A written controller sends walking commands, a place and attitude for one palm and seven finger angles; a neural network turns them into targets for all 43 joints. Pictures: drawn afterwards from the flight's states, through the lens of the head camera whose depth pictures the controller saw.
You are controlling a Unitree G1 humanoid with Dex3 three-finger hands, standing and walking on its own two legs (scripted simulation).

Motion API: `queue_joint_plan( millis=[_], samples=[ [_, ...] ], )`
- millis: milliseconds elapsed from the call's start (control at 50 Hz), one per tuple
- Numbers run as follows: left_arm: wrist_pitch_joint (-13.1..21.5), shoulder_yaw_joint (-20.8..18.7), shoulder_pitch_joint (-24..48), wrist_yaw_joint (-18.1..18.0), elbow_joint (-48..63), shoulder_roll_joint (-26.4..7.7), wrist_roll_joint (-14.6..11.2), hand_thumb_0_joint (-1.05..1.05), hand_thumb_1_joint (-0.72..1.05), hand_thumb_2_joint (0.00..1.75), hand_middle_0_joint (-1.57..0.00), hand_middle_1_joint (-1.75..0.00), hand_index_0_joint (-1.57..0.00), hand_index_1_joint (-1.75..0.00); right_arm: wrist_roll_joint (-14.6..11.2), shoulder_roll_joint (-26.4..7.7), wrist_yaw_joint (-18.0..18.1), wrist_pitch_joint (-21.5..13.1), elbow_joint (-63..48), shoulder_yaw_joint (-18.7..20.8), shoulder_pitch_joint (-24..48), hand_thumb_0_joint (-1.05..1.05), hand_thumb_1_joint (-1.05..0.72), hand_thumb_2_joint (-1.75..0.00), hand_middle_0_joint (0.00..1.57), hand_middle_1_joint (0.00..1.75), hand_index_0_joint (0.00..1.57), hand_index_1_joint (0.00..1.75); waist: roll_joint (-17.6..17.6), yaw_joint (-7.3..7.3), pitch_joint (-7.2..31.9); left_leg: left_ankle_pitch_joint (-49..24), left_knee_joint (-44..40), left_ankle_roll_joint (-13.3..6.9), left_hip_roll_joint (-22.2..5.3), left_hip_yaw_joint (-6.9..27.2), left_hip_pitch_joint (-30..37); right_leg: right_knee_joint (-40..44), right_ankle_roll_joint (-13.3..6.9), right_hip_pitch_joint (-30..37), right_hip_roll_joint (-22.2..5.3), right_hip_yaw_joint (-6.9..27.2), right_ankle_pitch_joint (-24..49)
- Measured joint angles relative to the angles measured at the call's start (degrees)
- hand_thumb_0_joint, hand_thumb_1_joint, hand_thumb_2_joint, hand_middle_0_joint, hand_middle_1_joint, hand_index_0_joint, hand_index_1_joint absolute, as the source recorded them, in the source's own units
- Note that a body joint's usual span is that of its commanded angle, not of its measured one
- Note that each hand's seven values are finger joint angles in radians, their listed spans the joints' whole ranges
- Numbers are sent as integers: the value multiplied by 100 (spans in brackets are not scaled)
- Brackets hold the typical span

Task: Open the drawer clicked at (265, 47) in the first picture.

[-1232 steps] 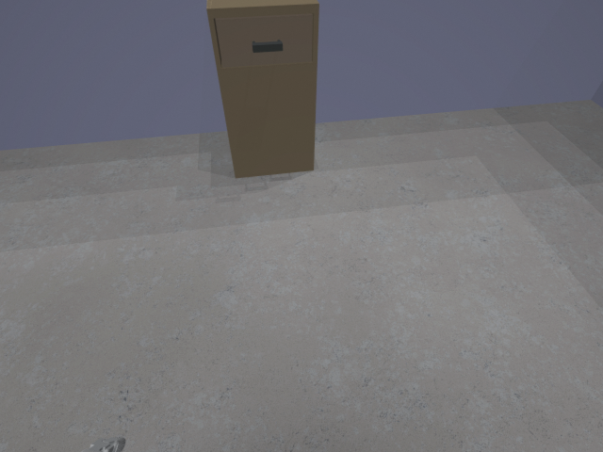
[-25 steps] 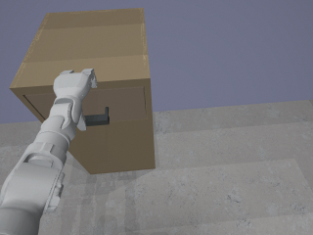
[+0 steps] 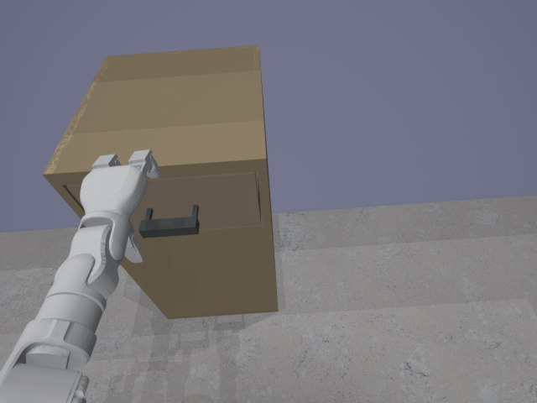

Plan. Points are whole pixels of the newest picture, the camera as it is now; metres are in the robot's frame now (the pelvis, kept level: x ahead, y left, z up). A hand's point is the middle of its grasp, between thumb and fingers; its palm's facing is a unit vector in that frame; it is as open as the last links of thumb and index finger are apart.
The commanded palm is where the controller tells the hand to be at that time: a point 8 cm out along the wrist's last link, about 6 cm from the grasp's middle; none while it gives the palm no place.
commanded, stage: draw the hand back to the body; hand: left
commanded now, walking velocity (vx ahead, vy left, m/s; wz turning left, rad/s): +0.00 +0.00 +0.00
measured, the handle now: (171, 218) +0.49 +0.23 -0.08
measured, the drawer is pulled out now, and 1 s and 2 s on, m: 0.00 0.00 0.00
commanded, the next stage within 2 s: step back with the hand held close in 1.26 s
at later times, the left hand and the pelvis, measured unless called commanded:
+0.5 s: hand (90, 254) +0.27 +0.21 +0.15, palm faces +0.32 -0.90 -0.29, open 13.2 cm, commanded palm +0.22 +0.25 +0.17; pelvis -0.01 -0.01 +0.01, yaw +3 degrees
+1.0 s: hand (8, 364) +0.15 +0.23 +0.17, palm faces +0.40 -0.82 -0.40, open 9.1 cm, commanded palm +0.10 +0.27 +0.19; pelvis -0.02 -0.01 +0.02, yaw +2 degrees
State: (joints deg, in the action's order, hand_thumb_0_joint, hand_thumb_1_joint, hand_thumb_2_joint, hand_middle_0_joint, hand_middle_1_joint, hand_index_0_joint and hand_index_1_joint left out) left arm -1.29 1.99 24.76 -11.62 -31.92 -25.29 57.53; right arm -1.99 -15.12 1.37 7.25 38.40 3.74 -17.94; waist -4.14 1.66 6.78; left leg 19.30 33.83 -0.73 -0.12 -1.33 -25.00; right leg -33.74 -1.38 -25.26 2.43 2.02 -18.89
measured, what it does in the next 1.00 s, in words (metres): stands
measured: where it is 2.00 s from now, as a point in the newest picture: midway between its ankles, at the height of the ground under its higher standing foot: outside the picture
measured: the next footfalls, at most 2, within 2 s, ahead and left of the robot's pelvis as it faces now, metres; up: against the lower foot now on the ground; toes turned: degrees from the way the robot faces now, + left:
none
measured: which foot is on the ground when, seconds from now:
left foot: down 0.00-1.00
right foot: down 0.00-1.00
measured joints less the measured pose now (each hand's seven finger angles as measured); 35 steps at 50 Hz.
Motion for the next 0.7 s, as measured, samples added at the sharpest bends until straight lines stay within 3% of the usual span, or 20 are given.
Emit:
queue_joint_plan(
  millis=[120, 280, 320, 340, 360, 380, 420, 460, 520, 700],
  samples=[
    [-477, 365, -512, 379, 859, -33, -225, 0, -49, 30, -32, -120, -32, -120, -35, -51, 86, -5, -33, -88, 559, 1, -91, -89, 20, 30, 20, 30, -27, -245, -104, -76, -144, -2, 83, 142, 375, 121, 1, 421, -84, -139, 2],
    [-206, 395, -1218, 877, 1867, -48, -402, 0, -49, 30, -32, -120, -32, -120, 21, -4, 181, -39, -350, -300, 1260, 1, -91, -89, 19, 30, 20, 30, -35, -497, -207, -159, -282, 11, 139, 196, 746, 153, -7, 765, -141, -191, 2],
    [-64, 93, -1365, 909, 2060, 143, -2390, 0, -49, 30, -32, -120, -32, -120, -42, 51, 220, -137, -511, -359, 1322, 1, -91, -89, 19, 30, 20, 30, -56, -510, -455, -190, -365, 18, 125, 246, 1012, 290, -14, 1071, -127, -238, 45],
    [19, -121, -1491, 920, 2204, 272, -3289, 0, -48, 30, -32, -119, -32, -120, -44, 97, 250, -224, -567, -432, 1337, 1, -91, -89, 19, 30, 20, 30, -34, -513, -568, -216, -445, 27, 111, 250, 1166, 380, -18, 1226, -114, -238, 81],
    [86, -323, -1647, 917, 2376, 397, -4003, 0, -47, 31, -32, -119, -32, -119, -30, 153, 282, -311, -610, -512, 1335, 1, -91, -89, 19, 30, 20, 30, 1, -509, -646, -246, -533, 41, 95, 246, 1304, 471, -24, 1361, -99, -232, 119],
    [140, -497, -1808, 905, 2558, 513, -4552, 0, -46, 31, -32, -118, -32, -118, -11, 209, 305, -402, -639, -587, 1313, 1, -91, -89, 19, 30, 20, 30, 39, -499, -693, -276, -618, 53, 80, 248, 1425, 563, -32, 1483, -84, -232, 156],
    [231, -758, -2110, 850, 2907, 706, -5268, 0, -43, 33, -32, -116, -31, -116, 35, 308, 335, -575, -657, -703, 1233, 1, -91, -89, 20, 30, 20, 30, 109, -485, -745, -327, -767, 76, 53, 259, 1628, 735, -51, 1698, -59, -240, 220],
    [289, -935, -2375, 783, 3220, 840, -5655, 0, -38, 35, -31, -113, -31, -113, 83, 375, 339, -714, -628, -776, 1135, 1, -91, -89, 20, 30, 20, 30, 155, -473, -767, -369, -888, 97, 31, 273, 1785, 887, -67, 1871, -39, -250, 276],
    [375, -1113, -2741, 722, 3604, 913, -5934, 0, -31, 38, -31, -108, -30, -108, 139, 406, 320, -860, -527, -821, 994, 1, -91, -89, 20, 30, 20, 30, 172, -455, -792, -426, -1029, 115, 11, 286, 1939, 1066, -81, 2044, -20, -260, 352],
    [581, -1426, -3923, 715, 4575, 805, -6146, 0, -3, 50, -28, -90, -27, -90, 212, 259, 283, -1030, -171, -657, 672, 1, -91, -89, 20, 30, 20, 30, 86, -391, -828, -558, -1240, 118, -8, 264, 2074, 1297, -79, 2180, -5, -237, 502]
  ],
)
